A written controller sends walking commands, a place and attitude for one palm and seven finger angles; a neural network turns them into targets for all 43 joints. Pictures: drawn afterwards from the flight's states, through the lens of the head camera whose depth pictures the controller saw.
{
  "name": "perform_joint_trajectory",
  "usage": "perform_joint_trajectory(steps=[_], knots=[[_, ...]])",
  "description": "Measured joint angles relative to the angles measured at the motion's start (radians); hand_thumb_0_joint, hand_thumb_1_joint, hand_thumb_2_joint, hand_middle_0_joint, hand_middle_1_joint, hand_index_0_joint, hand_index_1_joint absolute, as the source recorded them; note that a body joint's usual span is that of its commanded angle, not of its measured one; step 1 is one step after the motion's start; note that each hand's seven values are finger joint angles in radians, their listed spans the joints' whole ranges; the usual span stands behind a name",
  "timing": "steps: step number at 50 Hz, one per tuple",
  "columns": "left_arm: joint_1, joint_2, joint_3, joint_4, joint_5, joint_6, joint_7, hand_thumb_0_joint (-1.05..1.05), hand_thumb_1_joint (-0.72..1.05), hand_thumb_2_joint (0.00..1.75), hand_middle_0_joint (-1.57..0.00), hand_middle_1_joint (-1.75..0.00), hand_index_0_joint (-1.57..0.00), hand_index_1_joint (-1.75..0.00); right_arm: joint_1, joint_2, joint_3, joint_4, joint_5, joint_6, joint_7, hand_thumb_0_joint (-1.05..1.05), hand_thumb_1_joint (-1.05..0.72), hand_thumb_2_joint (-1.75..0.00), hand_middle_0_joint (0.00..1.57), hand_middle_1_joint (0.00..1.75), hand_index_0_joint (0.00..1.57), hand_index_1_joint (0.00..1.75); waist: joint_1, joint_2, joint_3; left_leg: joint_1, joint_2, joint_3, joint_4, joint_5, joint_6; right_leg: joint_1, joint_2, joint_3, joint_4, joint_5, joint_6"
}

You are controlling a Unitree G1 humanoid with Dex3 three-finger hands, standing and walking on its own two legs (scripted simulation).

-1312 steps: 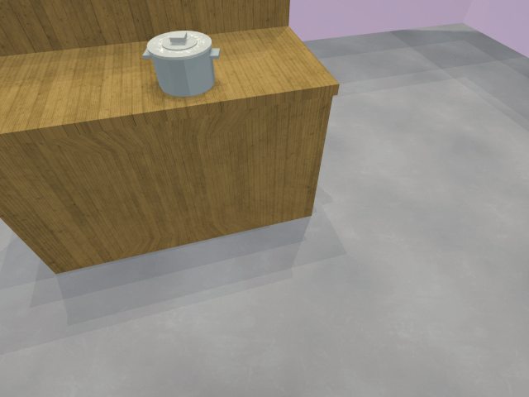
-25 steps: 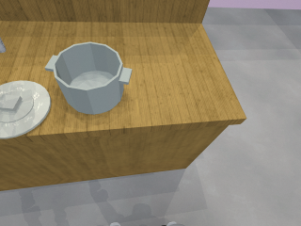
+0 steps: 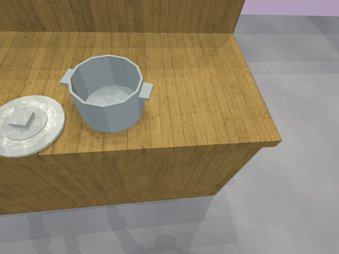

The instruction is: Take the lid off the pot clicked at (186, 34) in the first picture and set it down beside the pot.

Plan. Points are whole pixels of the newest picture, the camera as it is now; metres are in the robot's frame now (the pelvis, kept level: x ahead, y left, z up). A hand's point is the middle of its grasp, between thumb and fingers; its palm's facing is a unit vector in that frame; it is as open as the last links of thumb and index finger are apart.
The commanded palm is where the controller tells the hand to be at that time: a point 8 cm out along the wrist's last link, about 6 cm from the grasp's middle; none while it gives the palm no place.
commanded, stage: draw the hand back to the body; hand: left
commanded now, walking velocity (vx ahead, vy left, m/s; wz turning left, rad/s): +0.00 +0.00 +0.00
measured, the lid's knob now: (22, 119) +0.46 +0.35 +0.00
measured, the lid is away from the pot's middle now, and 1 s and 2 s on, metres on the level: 0.23 0.23 0.23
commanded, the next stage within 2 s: none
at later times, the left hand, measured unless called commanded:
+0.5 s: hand out of the picture +0.44 +0.35 +0.17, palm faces -0.33 -0.12 -0.94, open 11.0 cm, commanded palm +0.42 +0.34 +0.23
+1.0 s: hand out of the picture +0.41 +0.27 +0.21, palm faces +0.46 -0.86 -0.24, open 10.2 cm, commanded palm +0.34 +0.31 +0.22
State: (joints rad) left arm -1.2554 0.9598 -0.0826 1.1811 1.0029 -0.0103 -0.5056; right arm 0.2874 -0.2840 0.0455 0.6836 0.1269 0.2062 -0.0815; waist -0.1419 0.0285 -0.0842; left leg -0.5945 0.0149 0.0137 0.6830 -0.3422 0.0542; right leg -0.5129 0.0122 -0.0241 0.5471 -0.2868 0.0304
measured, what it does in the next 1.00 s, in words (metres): stands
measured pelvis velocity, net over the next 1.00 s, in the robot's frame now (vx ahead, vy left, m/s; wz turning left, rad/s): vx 0.01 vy -0.03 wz -0.01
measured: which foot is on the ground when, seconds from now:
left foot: down 0.00-1.00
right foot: down 0.00-1.00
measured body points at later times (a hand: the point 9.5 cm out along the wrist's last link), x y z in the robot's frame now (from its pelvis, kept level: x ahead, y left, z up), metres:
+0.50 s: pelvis -0.01 +0.00 +0.00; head +0.06 +0.01 +0.45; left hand +0.46 +0.35 +0.22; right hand +0.05 -0.26 -0.12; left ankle -0.02 +0.08 -0.72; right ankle -0.02 -0.15 -0.72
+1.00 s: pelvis +0.01 -0.03 +0.02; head +0.03 -0.03 +0.47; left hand +0.38 +0.32 +0.22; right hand +0.15 -0.29 -0.08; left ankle -0.02 +0.08 -0.72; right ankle -0.02 -0.15 -0.72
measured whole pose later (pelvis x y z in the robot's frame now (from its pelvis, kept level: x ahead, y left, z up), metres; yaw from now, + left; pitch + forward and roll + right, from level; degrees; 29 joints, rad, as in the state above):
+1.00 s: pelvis +0.01 -0.03 +0.02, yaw +0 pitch +2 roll -1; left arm -0.47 0.54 0.38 0.47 -0.05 -0.03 0.06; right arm 0.24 -0.27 0.04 0.63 0.06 0.00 -0.06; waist -0.02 0.02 -0.01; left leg -0.20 0.02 0.04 0.44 -0.27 0.01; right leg -0.16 0.02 0.00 0.37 -0.25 -0.01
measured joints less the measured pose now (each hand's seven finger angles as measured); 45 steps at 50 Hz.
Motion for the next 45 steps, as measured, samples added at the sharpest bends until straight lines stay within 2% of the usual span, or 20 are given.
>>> perform_joint_trajectory(steps=[5,14,20,25,29,30,31,32,34,35,37,39,42,45], knots=[[0.009,-0.013,-0.011,-0.012,0.006,0.009,-0.004,0.0,0.07,0.48,-0.31,-0.95,-0.31,-0.96,0.006,-0.001,-0.004,0.004,-0.004,0.001,0.001,0.0,-0.9,-0.9,0.2,0.3,0.2,0.3,0.004,0.0,0.008,0.002,-0.004,0.0,-0.009,0.008,0.002,0.002,-0.004,0.0,-0.005,0.005,0.001],[0.071,-0.026,0.025,-0.062,-0.004,-0.009,0.009,0.0,0.07,0.48,-0.31,-0.95,-0.31,-0.96,0.026,0.004,-0.012,-0.005,-0.007,0.015,0.012,0.0,-0.9,-0.9,0.2,0.3,0.2,0.3,0.001,-0.001,0.007,0.017,-0.009,0.005,-0.022,0.014,0.003,0.011,-0.009,0.005,-0.009,0.008,0.001],[0.195,-0.04,0.1,-0.193,-0.018,-0.035,0.019,0.0,0.07,0.48,-0.31,-0.95,-0.31,-0.96,0.021,0.007,-0.019,-0.031,-0.016,0.034,0.026,0.0,-0.91,-0.9,0.2,0.3,0.2,0.3,0.009,0.008,0.009,0.04,-0.015,0.008,-0.038,0.022,0.005,0.029,-0.015,0.008,-0.015,0.01,0.002],[0.27,-0.051,0.098,-0.236,-0.049,-0.018,0.017,0.0,0.07,0.48,-0.31,-0.95,-0.31,-0.96,-0.008,0.011,-0.016,-0.052,-0.011,0.044,0.037,0.0,-0.91,-0.9,0.2,0.3,0.2,0.3,0.024,0.01,0.014,0.067,-0.018,0.009,-0.048,0.026,0.006,0.054,-0.017,0.008,-0.02,0.011,0.003],[0.354,-0.074,0.104,-0.353,-0.061,-0.013,0.013,0.0,0.07,0.48,-0.31,-0.95,-0.31,-0.96,-0.035,0.011,-0.019,-0.071,-0.014,0.045,0.041,0.0,-0.91,-0.9,0.2,0.3,0.2,0.3,0.043,0.011,0.021,0.088,-0.024,0.0,-0.062,0.037,0.005,0.078,-0.022,-0.001,-0.031,0.016,0.001],[0.371,-0.097,0.141,-0.369,-0.192,-0.014,0.045,0.0,0.07,0.48,-0.31,-0.95,-0.32,-0.96,-0.032,0.013,-0.025,-0.085,-0.015,0.031,0.039,0.0,-0.91,-0.9,0.2,0.3,0.2,0.3,0.056,0.011,0.032,0.104,-0.025,-0.002,-0.068,0.04,0.003,0.094,-0.023,-0.003,-0.037,0.018,-0.004],[0.387,-0.128,0.18,-0.38,-0.346,-0.023,0.101,0.0,0.07,0.48,-0.31,-0.95,-0.32,-0.96,-0.023,0.014,-0.025,-0.1,-0.017,0.008,0.035,0.0,-0.91,-0.9,0.2,0.3,0.2,0.3,0.073,0.01,0.047,0.127,-0.025,-0.002,-0.078,0.043,0.0,0.116,-0.023,-0.003,-0.044,0.019,-0.013],[0.406,-0.163,0.208,-0.394,-0.468,-0.033,0.164,0.0,0.07,0.48,-0.31,-0.95,-0.32,-0.96,-0.017,0.015,-0.02,-0.111,-0.02,-0.013,0.031,0.0,-0.91,-0.9,0.2,0.3,0.2,0.3,0.088,0.008,0.059,0.151,-0.026,-0.001,-0.091,0.046,-0.003,0.137,-0.023,-0.002,-0.051,0.02,-0.023],[0.444,-0.231,0.253,-0.408,-0.669,-0.046,0.274,0.0,0.07,0.48,-0.31,-0.95,-0.32,-0.96,-0.015,0.021,0.0,-0.118,-0.024,-0.043,0.021,0.0,-0.91,-0.9,0.2,0.3,0.2,0.3,0.11,-0.004,0.067,0.193,-0.026,0.004,-0.116,0.051,-0.005,0.172,-0.024,0.003,-0.066,0.022,-0.024],[0.46,-0.259,0.272,-0.41,-0.743,-0.047,0.318,0.0,0.07,0.48,-0.31,-0.95,-0.32,-0.96,-0.02,0.025,0.011,-0.114,-0.025,-0.055,0.016,0.0,-0.91,-0.9,0.2,0.3,0.2,0.3,0.117,-0.013,0.068,0.211,-0.025,0.007,-0.126,0.053,-0.007,0.187,-0.022,0.007,-0.073,0.024,-0.019],[0.485,-0.306,0.308,-0.417,-0.845,-0.042,0.392,0.0,0.07,0.49,-0.31,-0.95,-0.32,-0.96,-0.032,0.037,0.027,-0.102,-0.03,-0.08,0.01,0.0,-0.91,-0.9,0.2,0.3,0.2,0.3,0.121,-0.032,0.069,0.242,-0.019,0.01,-0.144,0.056,-0.012,0.214,-0.018,0.01,-0.087,0.027,-0.014],[0.518,-0.344,0.338,-0.463,-0.908,-0.03,0.45,0.0,0.08,0.49,-0.31,-0.95,-0.31,-0.95,-0.039,0.046,0.032,-0.094,-0.037,-0.115,0.009,0.0,-0.91,-0.9,0.2,0.3,0.2,0.3,0.119,-0.046,0.072,0.272,-0.014,0.009,-0.16,0.058,-0.019,0.244,-0.012,0.01,-0.103,0.03,-0.018],[0.591,-0.384,0.39,-0.563,-0.966,-0.036,0.512,0.0,0.1,0.5,-0.31,-0.92,-0.31,-0.93,-0.047,0.044,0.028,-0.09,-0.055,-0.166,0.013,0.0,-0.9,-0.9,0.2,0.3,0.2,0.3,0.112,-0.045,0.078,0.316,-0.006,0.011,-0.185,0.06,-0.029,0.287,-0.003,0.012,-0.131,0.035,-0.027],[0.668,-0.4,0.434,-0.619,-1.006,-0.038,0.546,0.0,0.14,0.52,-0.3,-0.89,-0.3,-0.9,-0.053,0.033,0.017,-0.082,-0.065,-0.192,0.02,0.0,-0.9,-0.9,0.2,0.3,0.2,0.3,0.108,-0.029,0.074,0.351,0.001,0.019,-0.211,0.062,-0.035,0.316,0.003,0.021,-0.153,0.039,-0.029]])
